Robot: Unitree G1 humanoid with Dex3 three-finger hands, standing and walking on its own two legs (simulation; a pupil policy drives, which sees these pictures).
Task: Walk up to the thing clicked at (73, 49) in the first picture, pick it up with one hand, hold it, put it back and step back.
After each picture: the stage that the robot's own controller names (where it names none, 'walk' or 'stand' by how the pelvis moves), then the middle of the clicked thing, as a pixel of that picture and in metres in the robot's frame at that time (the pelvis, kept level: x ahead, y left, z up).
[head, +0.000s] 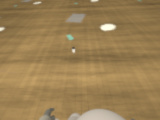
stand; (73, 49) +1.45 +0.46 -0.72
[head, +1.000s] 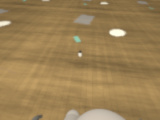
walk; (80, 53) +1.34 +0.20 -0.70
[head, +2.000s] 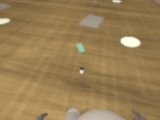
walk; (81, 70) +0.83 +0.12 -0.71
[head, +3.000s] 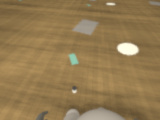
walk; (74, 89) +0.49 +0.18 -0.71
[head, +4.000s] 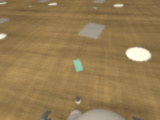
stand; (77, 100) +0.36 +0.17 -0.71
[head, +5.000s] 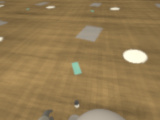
stand; (76, 103) +0.34 +0.17 -0.72
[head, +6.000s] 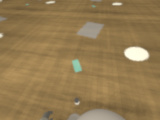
stand; (76, 101) +0.34 +0.17 -0.73
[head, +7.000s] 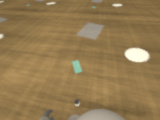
stand; (76, 102) +0.33 +0.17 -0.73
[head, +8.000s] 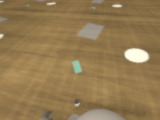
stand; (76, 102) +0.33 +0.16 -0.73
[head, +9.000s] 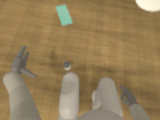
go down; (67, 65) +0.40 +0.22 -0.37
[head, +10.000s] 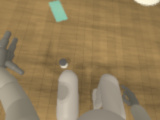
go down; (63, 63) +0.41 +0.24 -0.30
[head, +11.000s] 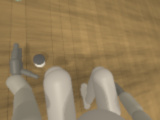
close in; (39, 61) +0.38 +0.28 -0.22
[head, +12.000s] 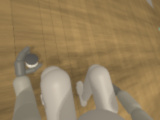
close; (31, 61) +0.38 +0.28 -0.21
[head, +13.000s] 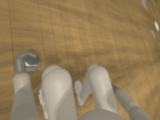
lift; (32, 61) +0.36 +0.28 -0.22
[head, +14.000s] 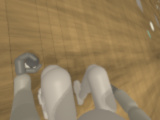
lift; (31, 63) +0.36 +0.27 -0.23
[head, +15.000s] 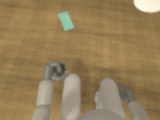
lift; (60, 72) +0.30 +0.23 -0.05
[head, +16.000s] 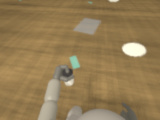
hold; (68, 77) +0.32 +0.17 +0.01
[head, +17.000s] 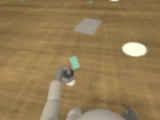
hold; (69, 77) +0.32 +0.17 +0.00
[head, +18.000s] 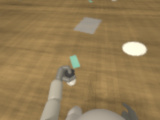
hold; (70, 77) +0.32 +0.16 -0.01
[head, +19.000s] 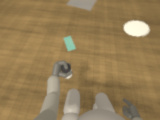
crouch; (66, 71) +0.36 +0.18 -0.07
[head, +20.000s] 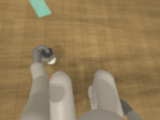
lower; (49, 56) +0.43 +0.26 -0.14
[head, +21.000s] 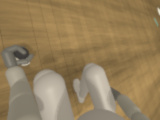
lower; (23, 57) +0.41 +0.29 -0.22
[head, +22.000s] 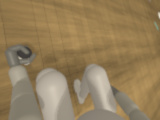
lower; (25, 56) +0.41 +0.29 -0.22
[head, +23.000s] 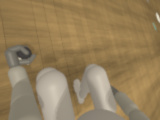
lower; (25, 56) +0.40 +0.30 -0.22
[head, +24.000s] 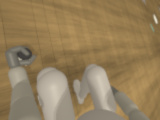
lower; (25, 57) +0.40 +0.30 -0.22
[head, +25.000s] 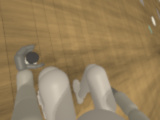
open; (31, 60) +0.38 +0.26 -0.23
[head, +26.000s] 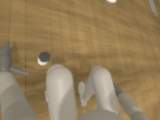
stand; (43, 59) +0.39 +0.25 -0.24
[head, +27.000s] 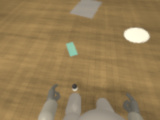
stand; (74, 87) +0.37 +0.16 -0.58
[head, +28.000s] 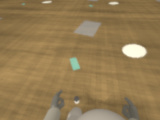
stand; (76, 99) +0.35 +0.16 -0.67
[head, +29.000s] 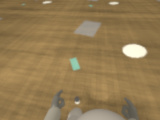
stand; (77, 100) +0.35 +0.16 -0.67
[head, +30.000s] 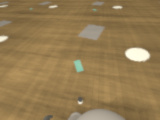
stand; (80, 100) +0.38 +0.14 -0.72
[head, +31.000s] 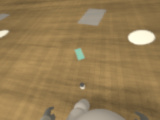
walk; (82, 85) +0.46 +0.18 -0.71
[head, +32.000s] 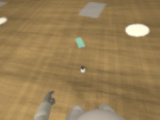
walk; (82, 69) +0.71 +0.13 -0.69
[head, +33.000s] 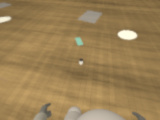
stand; (81, 61) +0.99 +0.18 -0.70
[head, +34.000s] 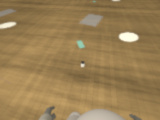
stand; (82, 64) +0.99 +0.17 -0.72
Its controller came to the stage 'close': yes
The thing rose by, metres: 0.69
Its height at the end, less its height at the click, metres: +0.00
